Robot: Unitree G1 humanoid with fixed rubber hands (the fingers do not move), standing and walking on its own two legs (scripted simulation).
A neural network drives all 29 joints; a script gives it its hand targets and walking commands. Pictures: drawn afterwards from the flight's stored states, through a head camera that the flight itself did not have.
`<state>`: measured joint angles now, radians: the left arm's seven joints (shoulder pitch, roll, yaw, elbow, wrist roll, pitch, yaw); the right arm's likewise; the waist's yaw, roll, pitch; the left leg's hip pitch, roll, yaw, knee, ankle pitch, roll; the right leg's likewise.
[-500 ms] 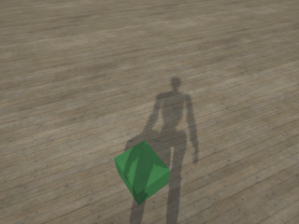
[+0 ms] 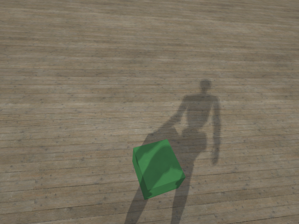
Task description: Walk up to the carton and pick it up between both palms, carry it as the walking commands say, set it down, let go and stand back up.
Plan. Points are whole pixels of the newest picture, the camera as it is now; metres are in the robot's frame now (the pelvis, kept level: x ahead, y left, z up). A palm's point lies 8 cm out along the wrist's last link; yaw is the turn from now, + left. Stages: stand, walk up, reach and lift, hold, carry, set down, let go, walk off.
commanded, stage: walk up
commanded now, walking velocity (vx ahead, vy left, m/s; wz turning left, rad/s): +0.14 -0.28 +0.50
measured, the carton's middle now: (156, 168) +0.57 -0.11 -0.67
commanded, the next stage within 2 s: none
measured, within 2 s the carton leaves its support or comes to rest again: neither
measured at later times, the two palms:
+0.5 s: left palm out of the picture +0.05 +0.10 -0.11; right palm (267, 222) +0.18 -0.39 -0.14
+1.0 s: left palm out of the picture +0.06 +0.05 -0.14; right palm (284, 221) +0.18 -0.44 -0.13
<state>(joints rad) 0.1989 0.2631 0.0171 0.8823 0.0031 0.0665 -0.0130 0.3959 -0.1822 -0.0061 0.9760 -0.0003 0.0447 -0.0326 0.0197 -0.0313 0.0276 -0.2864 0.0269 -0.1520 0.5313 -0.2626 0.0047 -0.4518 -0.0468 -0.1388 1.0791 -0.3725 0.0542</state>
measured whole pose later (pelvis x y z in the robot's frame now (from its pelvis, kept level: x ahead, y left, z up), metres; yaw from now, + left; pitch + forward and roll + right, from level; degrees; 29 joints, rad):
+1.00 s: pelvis +0.08 -0.20 -0.01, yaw +16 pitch +1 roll -1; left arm 0.26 0.22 0.02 0.87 0.00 0.08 -0.01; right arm 0.27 -0.25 -0.02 0.98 0.00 0.05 -0.05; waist 0.03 0.01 0.02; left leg -0.34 0.08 0.07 0.57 -0.25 0.01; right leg -0.38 -0.08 -0.11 0.85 -0.44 0.04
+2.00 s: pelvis +0.14 -0.32 +0.01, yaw +20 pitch +0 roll +4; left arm 0.33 0.15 0.02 0.94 0.00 -0.03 0.02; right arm 0.25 -0.20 -0.02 0.97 0.00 0.04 -0.03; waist 0.02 0.02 0.03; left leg -0.27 0.03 0.03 0.62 -0.34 -0.04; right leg -0.22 -0.06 -0.12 0.38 -0.17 -0.06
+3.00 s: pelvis +0.14 -0.32 +0.01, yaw +19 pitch +0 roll +4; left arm 0.32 0.12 0.02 0.99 0.00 -0.03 0.04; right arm 0.26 -0.17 -0.02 0.97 0.00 0.01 -0.02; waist 0.02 0.02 0.02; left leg -0.21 0.04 0.05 0.55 -0.28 -0.02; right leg -0.22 -0.01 -0.10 0.41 -0.20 -0.09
